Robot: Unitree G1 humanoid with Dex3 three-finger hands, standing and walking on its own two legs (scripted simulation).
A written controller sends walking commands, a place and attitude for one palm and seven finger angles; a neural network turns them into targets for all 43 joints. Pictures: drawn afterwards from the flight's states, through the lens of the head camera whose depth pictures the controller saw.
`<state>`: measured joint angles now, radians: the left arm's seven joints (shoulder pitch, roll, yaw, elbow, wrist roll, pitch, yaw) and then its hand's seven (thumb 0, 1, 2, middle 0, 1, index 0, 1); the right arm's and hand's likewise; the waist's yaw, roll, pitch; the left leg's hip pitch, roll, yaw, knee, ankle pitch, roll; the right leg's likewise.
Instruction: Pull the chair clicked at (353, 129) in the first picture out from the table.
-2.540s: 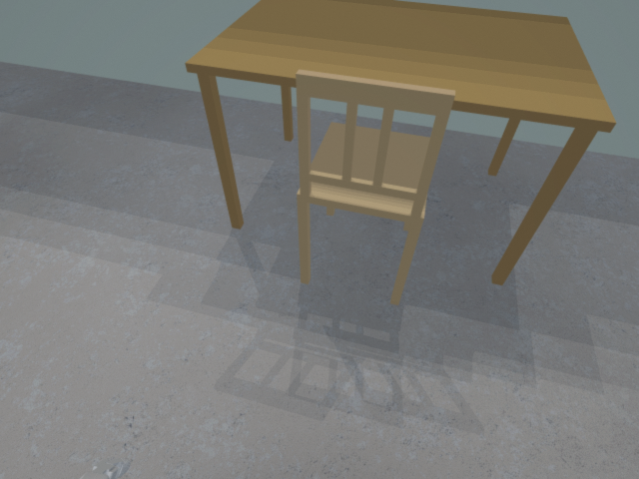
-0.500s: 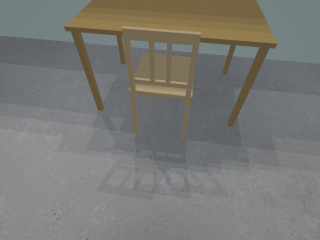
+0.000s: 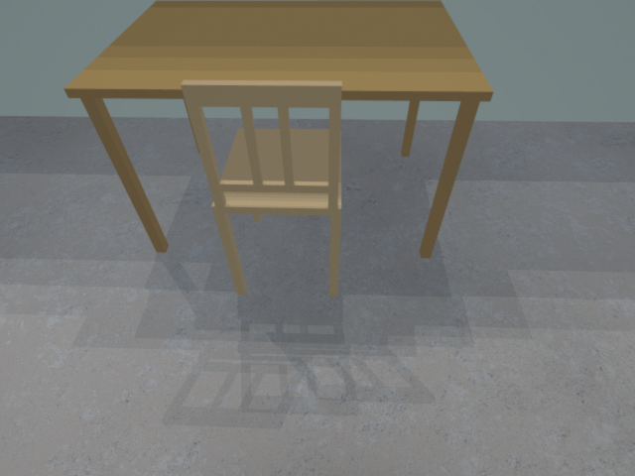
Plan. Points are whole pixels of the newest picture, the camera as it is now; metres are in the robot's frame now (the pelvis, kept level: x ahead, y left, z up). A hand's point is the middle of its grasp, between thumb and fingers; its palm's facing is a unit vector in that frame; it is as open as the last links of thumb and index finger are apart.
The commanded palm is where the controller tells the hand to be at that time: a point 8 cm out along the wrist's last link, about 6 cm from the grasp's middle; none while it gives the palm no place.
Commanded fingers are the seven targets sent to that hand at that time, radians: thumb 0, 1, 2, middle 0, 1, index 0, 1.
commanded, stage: take the last steps up to it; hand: left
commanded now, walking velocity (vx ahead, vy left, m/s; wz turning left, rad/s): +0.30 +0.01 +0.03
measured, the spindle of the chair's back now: (252, 147) +0.89 +0.22 -0.09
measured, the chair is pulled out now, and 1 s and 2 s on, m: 0.00 0.00 0.00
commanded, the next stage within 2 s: come to a stop and stand still in 1.00 s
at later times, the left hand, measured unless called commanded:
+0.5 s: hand out of the picture +0.15 +0.23 -0.17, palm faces +0.04 -0.99 -0.15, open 7.4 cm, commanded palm none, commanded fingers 0.00 0.90 0.90 -0.20 -0.30 -0.20 -0.30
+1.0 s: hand (243, 311) +0.43 +0.17 -0.14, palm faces +0.05 -0.97 -0.23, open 7.1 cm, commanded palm none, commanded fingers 0.00 0.90 0.90 -0.20 -0.30 -0.20 -0.30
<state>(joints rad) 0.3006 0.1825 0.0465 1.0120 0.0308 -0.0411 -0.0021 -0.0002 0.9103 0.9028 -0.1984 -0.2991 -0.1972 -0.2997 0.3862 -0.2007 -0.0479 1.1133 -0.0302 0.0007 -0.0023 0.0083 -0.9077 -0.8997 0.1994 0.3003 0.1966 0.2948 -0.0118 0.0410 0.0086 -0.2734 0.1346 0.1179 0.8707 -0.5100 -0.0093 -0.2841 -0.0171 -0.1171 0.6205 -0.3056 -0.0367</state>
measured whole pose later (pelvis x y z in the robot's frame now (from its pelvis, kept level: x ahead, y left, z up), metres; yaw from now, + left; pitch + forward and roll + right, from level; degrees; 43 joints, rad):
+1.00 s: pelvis +0.35 -0.02 +0.01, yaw +0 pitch -1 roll +0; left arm 0.21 0.15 0.06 1.02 0.02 -0.07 0.02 -0.02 0.95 0.90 -0.20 -0.30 -0.20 -0.30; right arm 0.35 -0.15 -0.05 1.12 -0.03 -0.02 -0.01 0.01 -0.91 -0.90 0.20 0.30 0.20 0.29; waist -0.03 0.04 0.04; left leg -0.45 0.09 0.05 1.15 -0.33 0.03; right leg -0.25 -0.01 -0.17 0.47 -0.20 -0.07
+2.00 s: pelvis +0.37 -0.04 +0.02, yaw +1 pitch +1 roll +1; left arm 0.29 0.14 0.04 1.06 0.03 -0.01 0.03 0.01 0.92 0.90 -0.20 -0.30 -0.20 -0.30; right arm 0.34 -0.20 -0.05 1.11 -0.03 0.04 -0.02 0.01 -0.91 -0.90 0.20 0.30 0.19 0.29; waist 0.02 0.01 0.02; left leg -0.27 0.03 0.04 0.66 -0.38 -0.03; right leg -0.21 -0.04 -0.08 0.41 -0.22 -0.01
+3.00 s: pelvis +0.37 -0.02 +0.01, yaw +0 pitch -1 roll +1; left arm 0.29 0.14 -0.02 1.12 0.01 -0.02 0.03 0.00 0.91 0.90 -0.20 -0.30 -0.20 -0.30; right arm 0.31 -0.16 0.02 1.09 -0.02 -0.03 -0.03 0.01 -0.92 -0.90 0.20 0.30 0.20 0.29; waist 0.00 0.06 0.03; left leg -0.13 0.01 0.06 0.47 -0.31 0.00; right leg -0.22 -0.06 -0.05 0.53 -0.28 0.02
